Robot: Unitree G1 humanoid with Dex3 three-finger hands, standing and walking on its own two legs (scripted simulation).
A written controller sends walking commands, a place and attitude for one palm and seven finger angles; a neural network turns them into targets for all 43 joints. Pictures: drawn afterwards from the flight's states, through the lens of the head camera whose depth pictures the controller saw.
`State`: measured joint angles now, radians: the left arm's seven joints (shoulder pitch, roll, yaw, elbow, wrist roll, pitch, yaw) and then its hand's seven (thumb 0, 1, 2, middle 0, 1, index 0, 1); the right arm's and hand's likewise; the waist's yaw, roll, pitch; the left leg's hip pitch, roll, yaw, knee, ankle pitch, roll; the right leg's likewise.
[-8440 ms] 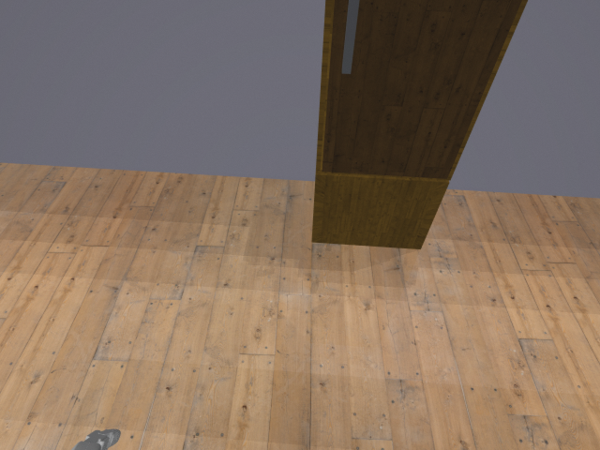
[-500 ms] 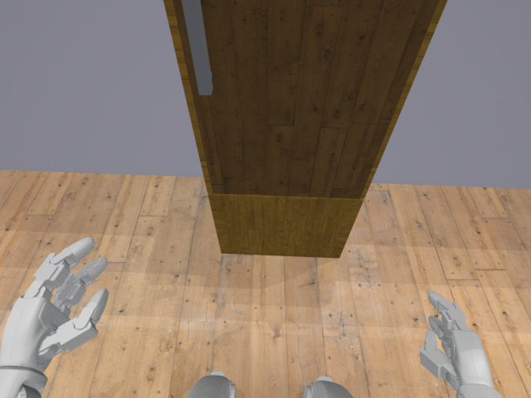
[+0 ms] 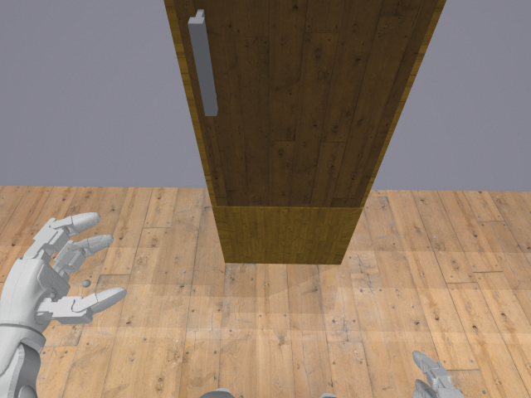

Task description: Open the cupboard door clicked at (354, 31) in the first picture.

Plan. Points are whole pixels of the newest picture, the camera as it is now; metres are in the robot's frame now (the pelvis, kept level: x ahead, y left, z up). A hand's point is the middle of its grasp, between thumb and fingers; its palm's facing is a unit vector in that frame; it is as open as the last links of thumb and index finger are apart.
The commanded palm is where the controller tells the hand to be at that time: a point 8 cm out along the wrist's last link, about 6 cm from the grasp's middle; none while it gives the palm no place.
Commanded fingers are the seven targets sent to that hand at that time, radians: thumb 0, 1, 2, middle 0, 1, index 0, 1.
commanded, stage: raise the hand with hooked fingers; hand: left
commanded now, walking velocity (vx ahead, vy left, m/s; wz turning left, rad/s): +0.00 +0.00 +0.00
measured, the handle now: (206, 66) +0.63 +0.15 +0.16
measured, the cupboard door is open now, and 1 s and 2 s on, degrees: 0 0 0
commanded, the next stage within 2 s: move the hooked fingers beside the handle in 1.20 s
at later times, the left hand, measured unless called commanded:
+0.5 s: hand (39, 227) +0.29 +0.30 +0.14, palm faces +0.09 -1.00 -0.04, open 13.9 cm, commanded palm +0.26 +0.34 +0.15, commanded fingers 0.00 -0.50 0.30 -0.30 -1.20 -0.30 -1.20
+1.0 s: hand (56, 199) +0.31 +0.28 +0.17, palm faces +0.07 -1.00 -0.03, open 14.0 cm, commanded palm +0.28 +0.32 +0.17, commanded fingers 0.00 -0.50 0.30 -0.30 -1.20 -0.30 -1.20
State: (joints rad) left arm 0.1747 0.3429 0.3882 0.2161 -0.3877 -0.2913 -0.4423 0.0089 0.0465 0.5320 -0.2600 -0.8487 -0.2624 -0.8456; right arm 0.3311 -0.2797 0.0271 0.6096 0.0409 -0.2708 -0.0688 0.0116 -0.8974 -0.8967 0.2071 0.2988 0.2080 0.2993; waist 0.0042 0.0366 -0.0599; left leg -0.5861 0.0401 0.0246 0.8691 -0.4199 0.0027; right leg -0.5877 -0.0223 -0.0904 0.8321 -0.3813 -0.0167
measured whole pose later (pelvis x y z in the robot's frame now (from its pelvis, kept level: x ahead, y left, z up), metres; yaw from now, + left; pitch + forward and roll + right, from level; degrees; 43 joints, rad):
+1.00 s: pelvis +0.02 +0.00 +0.03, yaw +0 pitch +1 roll -1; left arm -0.12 0.42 0.45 0.27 -0.33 0.02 -0.43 -0.01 -0.50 0.30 -0.30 -1.20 -0.30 -1.20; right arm 0.26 -0.28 0.06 0.59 0.06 -0.21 -0.10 0.01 -0.90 -0.90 0.21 0.30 0.21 0.30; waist 0.03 0.04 -0.02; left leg -0.29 0.03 0.04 0.58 -0.32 0.01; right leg -0.29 -0.02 -0.08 0.55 -0.28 -0.01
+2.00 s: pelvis +0.01 +0.01 +0.03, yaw -1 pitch +5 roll -1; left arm -0.60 0.43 0.36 0.76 -0.20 -0.11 -0.30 -0.01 -0.50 0.30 -0.30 -1.20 -0.30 -1.20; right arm 0.35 -0.28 0.05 0.65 0.05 -0.14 -0.09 0.01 -0.90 -0.90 0.21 0.30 0.21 0.30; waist -0.04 0.02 -0.02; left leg -0.40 0.02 0.05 0.63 -0.31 0.02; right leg -0.41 -0.03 -0.06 0.60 -0.27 0.00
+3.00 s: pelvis +0.03 +0.02 +0.01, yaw -3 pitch +19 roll -3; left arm -1.18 0.72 0.47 1.35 -0.02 -0.23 -0.25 -0.01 -0.50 0.30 -0.30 -1.20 -0.30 -1.20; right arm 0.50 -0.30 0.05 0.66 -0.02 0.03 -0.03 0.00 -0.90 -0.90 0.21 0.30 0.21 0.30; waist -0.23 0.03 -0.05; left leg -0.71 0.06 0.05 0.77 -0.39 0.02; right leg -0.70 0.01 -0.06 0.67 -0.30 0.01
